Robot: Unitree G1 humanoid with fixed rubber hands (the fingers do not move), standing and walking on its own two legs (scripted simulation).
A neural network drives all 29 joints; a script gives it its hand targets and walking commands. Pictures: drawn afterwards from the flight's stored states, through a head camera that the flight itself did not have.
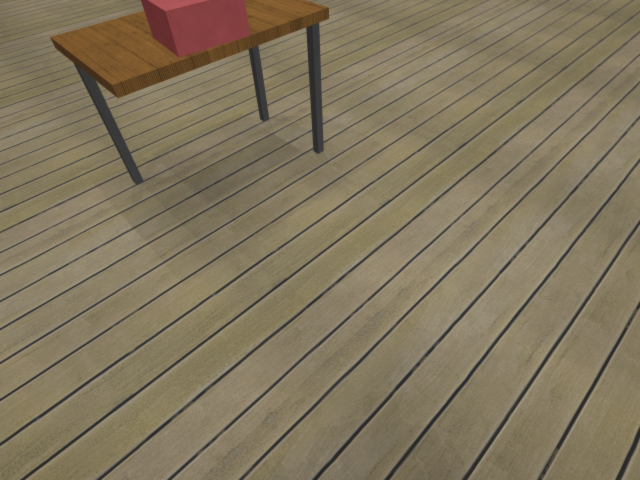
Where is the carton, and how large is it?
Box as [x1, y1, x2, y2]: [141, 0, 249, 56]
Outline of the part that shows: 141,0 153,37 178,56 249,35 244,0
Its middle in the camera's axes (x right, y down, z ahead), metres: -0.45 -0.78 +1.37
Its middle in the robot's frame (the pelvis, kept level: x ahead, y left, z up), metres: +1.56 +0.48 +0.01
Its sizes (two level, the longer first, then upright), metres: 0.281 0.232 0.142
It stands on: a table, 0.71 m high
